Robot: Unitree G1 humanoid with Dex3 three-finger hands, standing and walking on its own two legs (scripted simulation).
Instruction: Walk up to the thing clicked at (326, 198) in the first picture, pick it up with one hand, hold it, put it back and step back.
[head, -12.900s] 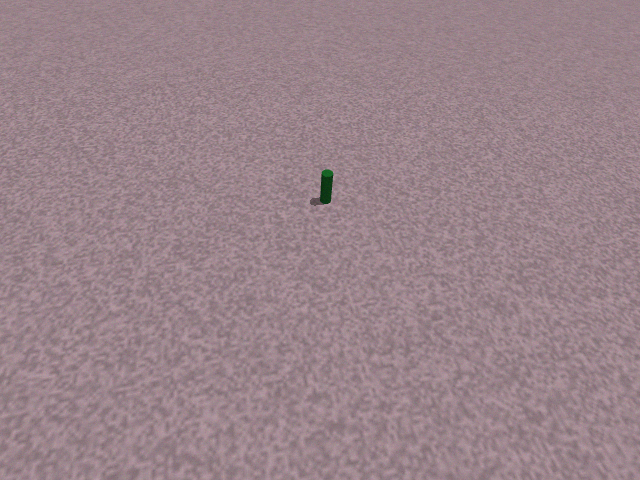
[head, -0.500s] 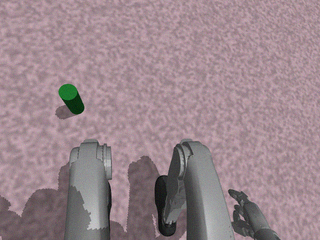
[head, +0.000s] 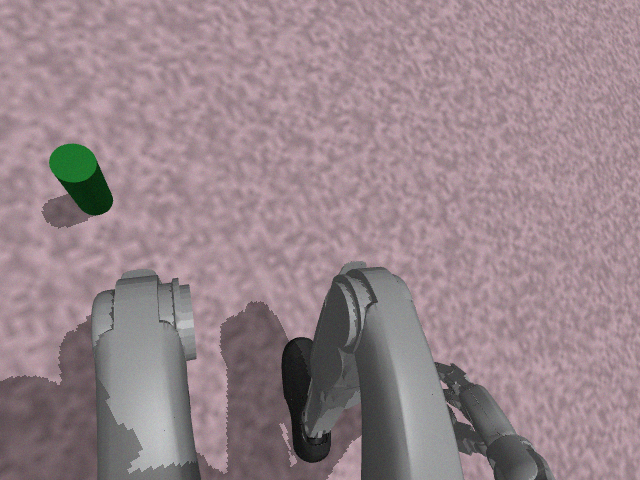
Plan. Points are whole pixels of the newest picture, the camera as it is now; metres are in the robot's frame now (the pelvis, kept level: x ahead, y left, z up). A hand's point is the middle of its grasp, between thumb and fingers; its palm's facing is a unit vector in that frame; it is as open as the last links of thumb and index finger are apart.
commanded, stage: approach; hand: left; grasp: from the side
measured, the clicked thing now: (85, 184) +0.47 +0.27 -0.25
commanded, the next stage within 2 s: close in in 0.18 s
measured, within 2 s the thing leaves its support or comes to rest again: leaves its support in 2.00 s
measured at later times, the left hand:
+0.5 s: hand (41, 199) +0.43 +0.30 -0.20, palm faces +0.23 -0.97 +0.08, open 17.7 cm
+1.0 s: hand (83, 202) +0.43 +0.26 -0.22, palm faces +0.23 -0.97 +0.03, open 17.4 cm
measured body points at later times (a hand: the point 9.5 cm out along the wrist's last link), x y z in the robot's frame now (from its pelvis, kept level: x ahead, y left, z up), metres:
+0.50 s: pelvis -0.01 +0.01 -0.04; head +0.23 +0.17 +0.30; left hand +0.41 +0.35 -0.20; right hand +0.16 -0.24 -0.09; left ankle +0.09 +0.12 -0.30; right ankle +0.11 -0.11 -0.30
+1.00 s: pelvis -0.02 +0.01 -0.05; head +0.22 +0.18 +0.28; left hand +0.42 +0.31 -0.22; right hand +0.12 -0.24 -0.08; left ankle +0.09 +0.12 -0.30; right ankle +0.11 -0.11 -0.30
